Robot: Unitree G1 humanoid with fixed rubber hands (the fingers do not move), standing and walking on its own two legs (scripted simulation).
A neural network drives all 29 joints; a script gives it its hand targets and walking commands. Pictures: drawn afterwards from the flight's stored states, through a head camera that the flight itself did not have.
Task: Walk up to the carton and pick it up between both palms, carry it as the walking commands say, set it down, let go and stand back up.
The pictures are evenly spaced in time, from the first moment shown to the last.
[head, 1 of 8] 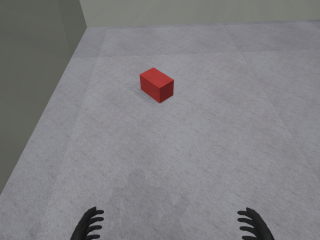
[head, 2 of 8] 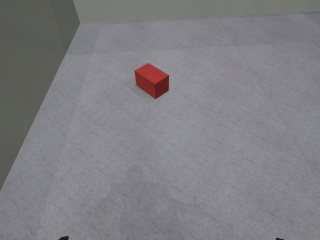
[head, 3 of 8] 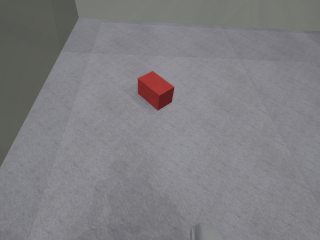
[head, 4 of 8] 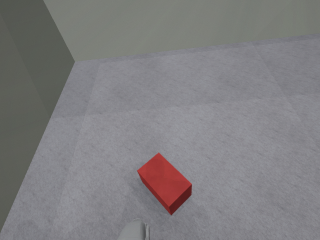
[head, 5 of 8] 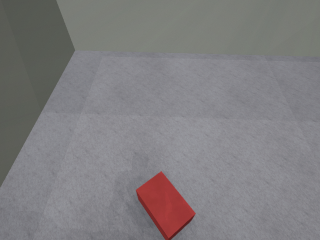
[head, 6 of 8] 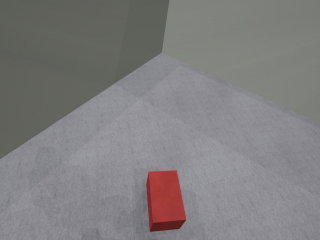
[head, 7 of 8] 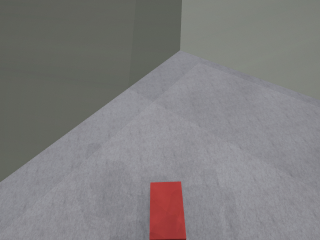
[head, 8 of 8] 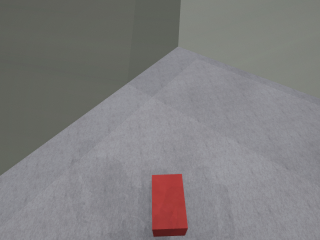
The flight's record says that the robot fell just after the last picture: no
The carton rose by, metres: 0.00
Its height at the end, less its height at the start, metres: +0.00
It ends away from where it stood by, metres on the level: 0.00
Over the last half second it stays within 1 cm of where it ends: yes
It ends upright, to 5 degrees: yes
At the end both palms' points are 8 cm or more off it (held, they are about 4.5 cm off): yes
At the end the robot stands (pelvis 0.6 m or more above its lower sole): yes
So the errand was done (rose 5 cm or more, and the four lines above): no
